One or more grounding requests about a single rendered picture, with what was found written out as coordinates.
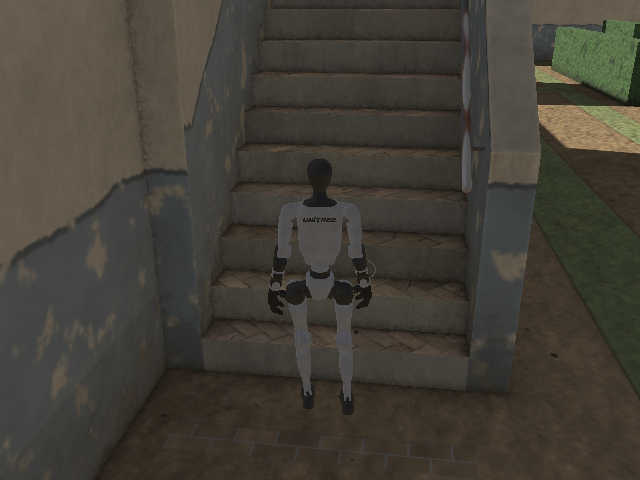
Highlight stairs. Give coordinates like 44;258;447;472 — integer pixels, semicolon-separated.
201;0;470;391

